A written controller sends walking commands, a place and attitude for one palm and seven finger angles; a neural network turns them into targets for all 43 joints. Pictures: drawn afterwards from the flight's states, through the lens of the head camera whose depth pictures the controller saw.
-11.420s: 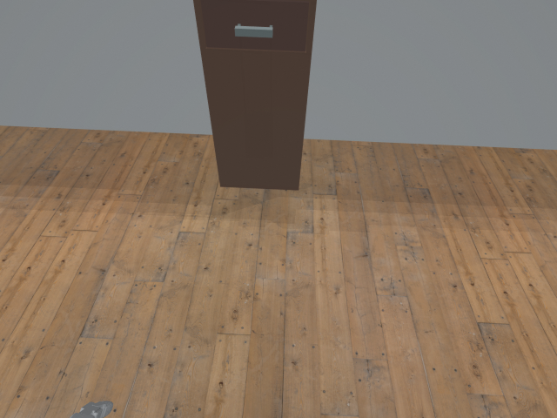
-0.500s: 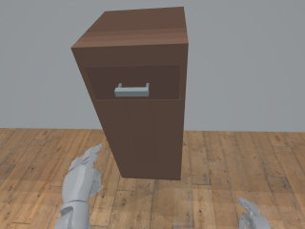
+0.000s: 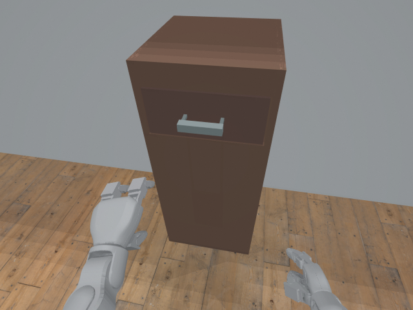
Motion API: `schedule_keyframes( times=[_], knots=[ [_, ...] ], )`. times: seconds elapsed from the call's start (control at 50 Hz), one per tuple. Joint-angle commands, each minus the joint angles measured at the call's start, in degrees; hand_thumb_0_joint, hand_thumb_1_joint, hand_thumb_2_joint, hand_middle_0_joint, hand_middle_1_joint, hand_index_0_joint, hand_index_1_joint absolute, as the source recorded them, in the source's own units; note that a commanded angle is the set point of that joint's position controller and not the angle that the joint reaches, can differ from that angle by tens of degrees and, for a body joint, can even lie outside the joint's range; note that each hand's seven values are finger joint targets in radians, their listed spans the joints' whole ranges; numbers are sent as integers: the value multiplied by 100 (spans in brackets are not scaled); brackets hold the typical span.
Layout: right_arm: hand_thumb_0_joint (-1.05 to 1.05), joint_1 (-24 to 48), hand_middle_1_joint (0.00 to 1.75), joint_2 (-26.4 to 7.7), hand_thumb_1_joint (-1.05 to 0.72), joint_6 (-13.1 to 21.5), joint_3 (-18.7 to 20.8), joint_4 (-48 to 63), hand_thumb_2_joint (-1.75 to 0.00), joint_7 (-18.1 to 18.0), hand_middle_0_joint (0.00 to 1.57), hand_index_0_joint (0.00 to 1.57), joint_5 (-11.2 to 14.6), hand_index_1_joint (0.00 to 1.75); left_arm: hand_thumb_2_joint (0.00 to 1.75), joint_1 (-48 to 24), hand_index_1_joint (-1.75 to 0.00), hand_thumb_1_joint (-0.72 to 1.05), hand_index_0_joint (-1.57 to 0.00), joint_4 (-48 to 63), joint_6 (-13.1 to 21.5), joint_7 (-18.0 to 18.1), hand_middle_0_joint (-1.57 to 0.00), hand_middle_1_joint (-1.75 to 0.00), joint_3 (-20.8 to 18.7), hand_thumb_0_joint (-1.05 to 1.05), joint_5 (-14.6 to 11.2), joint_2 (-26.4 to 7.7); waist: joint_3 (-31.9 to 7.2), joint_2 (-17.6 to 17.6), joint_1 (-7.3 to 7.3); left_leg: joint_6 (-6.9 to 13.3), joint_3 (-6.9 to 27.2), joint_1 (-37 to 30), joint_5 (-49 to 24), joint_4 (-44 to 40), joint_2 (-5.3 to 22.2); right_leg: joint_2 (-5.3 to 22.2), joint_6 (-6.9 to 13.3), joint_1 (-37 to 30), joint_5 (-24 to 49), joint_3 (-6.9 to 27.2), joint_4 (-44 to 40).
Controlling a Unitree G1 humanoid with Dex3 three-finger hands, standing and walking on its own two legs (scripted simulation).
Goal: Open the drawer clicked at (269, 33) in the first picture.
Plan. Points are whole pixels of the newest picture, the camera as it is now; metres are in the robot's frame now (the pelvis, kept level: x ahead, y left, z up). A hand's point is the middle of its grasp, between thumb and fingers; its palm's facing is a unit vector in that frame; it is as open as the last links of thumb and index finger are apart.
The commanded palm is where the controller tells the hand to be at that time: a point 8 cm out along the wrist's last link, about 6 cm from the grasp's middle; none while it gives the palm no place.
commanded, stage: raise the hand with hooked fingers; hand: left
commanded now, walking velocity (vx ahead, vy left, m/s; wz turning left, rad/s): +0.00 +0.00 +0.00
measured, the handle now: (201, 123) +0.59 +0.11 +0.06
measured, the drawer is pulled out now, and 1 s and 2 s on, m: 0.00 0.00 0.00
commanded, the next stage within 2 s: move the hooked fingers above the handle in 1.12 s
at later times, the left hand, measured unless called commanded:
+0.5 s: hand (123, 158) +0.36 +0.24 +0.12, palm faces +0.08 -0.08 -0.99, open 13.4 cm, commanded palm +0.33 +0.24 +0.19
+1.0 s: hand (126, 140) +0.38 +0.23 +0.16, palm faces +0.01 -0.08 -1.00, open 13.8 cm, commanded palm +0.35 +0.24 +0.23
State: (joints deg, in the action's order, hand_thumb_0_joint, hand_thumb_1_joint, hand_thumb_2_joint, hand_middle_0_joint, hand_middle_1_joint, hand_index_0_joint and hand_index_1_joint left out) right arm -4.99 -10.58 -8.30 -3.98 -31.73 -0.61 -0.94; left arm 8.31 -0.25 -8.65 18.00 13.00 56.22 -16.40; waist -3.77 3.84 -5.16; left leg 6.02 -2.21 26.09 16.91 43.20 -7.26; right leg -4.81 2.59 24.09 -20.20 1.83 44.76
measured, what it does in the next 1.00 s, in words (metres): shifts its weight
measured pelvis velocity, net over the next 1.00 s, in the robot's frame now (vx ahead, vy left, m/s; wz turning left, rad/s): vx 0.08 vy -0.01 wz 0.03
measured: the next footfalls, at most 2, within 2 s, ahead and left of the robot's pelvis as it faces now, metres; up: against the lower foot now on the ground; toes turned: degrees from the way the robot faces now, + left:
none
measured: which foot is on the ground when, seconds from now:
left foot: down 0.00-1.00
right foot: down 0.00-1.00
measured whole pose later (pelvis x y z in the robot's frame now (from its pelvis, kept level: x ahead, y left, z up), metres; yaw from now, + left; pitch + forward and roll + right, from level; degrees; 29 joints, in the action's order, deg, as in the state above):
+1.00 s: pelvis +0.08 -0.01 +0.03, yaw +2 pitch +3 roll -1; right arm -6.5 -15.8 -13.0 -1.5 -33.3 1.7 0.1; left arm -5.5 7.8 1.0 -7.0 1.1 47.0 -33.8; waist -0.6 4.6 -4.6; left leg 7.1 1.3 15.3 12.4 24.7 -8.0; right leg -4.1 2.5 12.5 -15.9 1.2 25.1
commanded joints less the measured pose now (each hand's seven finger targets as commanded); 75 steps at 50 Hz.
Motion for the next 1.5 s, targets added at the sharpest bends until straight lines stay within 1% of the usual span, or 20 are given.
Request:
schedule_keyframes(
  times=[0.0,0.06,0.1,0.16,0.24,0.32,0.38,0.48,0.54,0.62,0.7,0.8,0.88,0.96,1.04,1.18,1.32,1.36,1.38,1.48],
  knots=[
    [0,914,30,-754,-90,126,305,872,-90,-84,20,20,-61,30,50,-955,-90,-3,-27,1162,45,-10,-27,-90,-963,0,218,-1178,-344,-442,-109,-460,1374,-404,1392,-1777,786,135,221,-215,-488,500,-951],
    [0,1060,30,-774,-90,56,303,865,-90,-71,20,20,-56,30,47,-1222,-94,-10,-27,1233,105,-109,-27,-94,-1207,0,368,-1441,-173,-204,-171,-439,1376,-331,1553,-2024,865,83,206,-511,-477,561,-969],
    [0,1059,30,-748,-90,79,309,857,-90,-64,20,20,-40,30,45,-1366,-98,-15,-27,1457,170,-174,-27,-98,-1158,0,375,-1462,-425,-29,-183,-487,1382,-622,1082,-2018,855,114,226,-679,-160,534,-984],
    [0,983,30,-824,-90,142,414,836,-90,-39,20,20,-36,30,42,-1494,-102,-22,-28,2088,271,-355,-28,-102,-1074,0,140,-1430,-988,132,-111,-631,1549,-1465,-73,-1921,907,143,202,-707,431,530,-1074],
    [0,747,30,-890,-90,196,492,701,-90,-39,20,20,15,30,38,-1157,-108,-31,-29,2222,326,-679,-29,-108,-1026,0,-292,-1424,-810,-198,22,-704,1494,-2066,-1499,-1817,929,247,137,-552,846,392,-1448],
    [0,641,30,-967,-90,108,468,618,-90,4,20,20,35,30,34,-1444,-114,-41,-29,1971,265,-928,-29,-114,-1242,0,-187,-1804,-570,-346,48,-733,1288,-2041,-2114,-1839,878,271,140,-686,1060,252,-1640],
    [0,664,30,-978,-90,61,446,610,-90,14,20,20,66,30,31,-1790,-118,-48,-30,1948,248,-1062,-30,-118,-1535,0,-168,-2185,-982,-208,-17,-712,1095,-2167,-2577,-1789,760,287,163,-1105,1379,265,-1718],
    [0,643,30,-985,-90,49,475,599,-90,60,20,20,59,30,30,-2270,-120,-50,-30,2340,404,-1310,-30,-120,-1794,0,-450,-2557,-1687,286,-5,-779,1144,-2911,-4327,-1566,779,329,82,-1311,2179,224,-1768],
    [0,588,30,-1028,-90,-14,487,542,-90,90,20,20,76,30,30,-2512,-120,-50,-30,2074,392,-1544,-30,-120,-1826,0,-645,-2636,-1397,65,86,-773,1102,-2917,-4688,-1588,788,311,15,-1182,2342,143,-1904],
    [0,594,30,-1087,-90,-157,439,542,-90,100,20,20,131,30,30,-2982,-120,-50,-30,1462,217,-1908,-30,-120,-1912,0,-741,-2827,-1187,-420,143,-658,867,-2495,-4330,-1653,657,316,-9,-1464,2760,129,-1998],
    [0,666,30,-1118,-90,-267,426,586,-90,103,20,20,154,30,30,-3744,-120,-50,-30,1471,218,-2269,-30,-120,-1885,0,-756,-3041,-1511,-256,171,-585,816,-2497,-4269,-1645,587,351,-16,-1649,2903,132,-1973],
    [0,558,30,-1086,-90,-221,445,698,-90,215,20,20,147,30,30,-2751,-120,-50,-30,1546,527,-2609,-30,-120,-1839,0,-986,-2823,-1587,-86,71,-600,877,-2613,-4561,-1642,640,347,-37,-1580,2742,72,-1998],
    [0,553,30,-1094,-90,-229,443,746,-90,236,20,20,71,30,30,-2962,-120,-50,-30,2076,848,-2396,-30,-120,-2258,0,-906,-3176,-1716,-139,3,-566,875,-2396,-4124,-1672,621,333,-7,-1667,2565,89,-1996],
    [0,561,30,-1085,-90,-190,473,690,-90,169,20,20,116,30,30,-3255,-120,-50,-30,1908,1109,-1975,-30,-120,-2628,0,-910,-3376,-1405,-69,-20,-550,874,-2158,-3170,-1747,603,250,66,-1397,2001,115,-2026],
    [0,493,30,-1077,-90,-201,511,565,-90,152,20,20,164,30,30,-3403,-120,-50,-30,1466,1053,-1703,-30,-120,-2390,0,-882,-3116,-1287,66,29,-625,868,-2075,-2577,-1848,602,281,87,-1193,1518,52,-2025],
    [0,626,30,-1094,-90,-235,479,701,-90,137,20,20,244,30,30,-3084,-120,-50,-30,1194,621,-2020,-30,-120,-1623,0,-831,-2585,-1029,-271,146,-487,801,-1823,-1501,-2028,602,327,68,-1225,894,70,-2159],
    [0,525,30,-1027,-90,-97,450,558,-90,-24,20,20,222,30,30,-4463,-120,-50,-30,1276,1076,-1890,-30,-120,-1477,0,-628,-2623,-868,36,289,-474,1013,-1924,-870,-2144,663,279,102,-816,574,10,-2091],
    [0,512,30,-1033,-90,-47,457,509,-90,-33,20,20,228,30,30,-4650,-120,-50,-30,1151,1162,-1690,-30,-120,-1733,0,-576,-2845,-1003,215,190,-535,1082,-1960,-813,-2190,664,224,137,-859,602,17,-2025],
    [0,482,30,-991,-90,-38,441,475,-90,-27,20,20,214,30,30,-4760,-120,-50,-30,1027,1163,-1604,-30,-120,-1574,0,-525,-2677,-1087,316,180,-583,1093,-1993,-846,-2182,650,249,149,-839,591,-19,-1978],
    [0,369,30,-1003,-90,-137,428,354,-90,1,20,20,270,30,30,-4891,-120,-50,-30,-133,752,-1383,-30,-120,-1504,0,-445,-2508,-1011,-202,143,-601,873,-1679,-986,-2183,615,270,161,-954,651,-30,-2025]
  ],
)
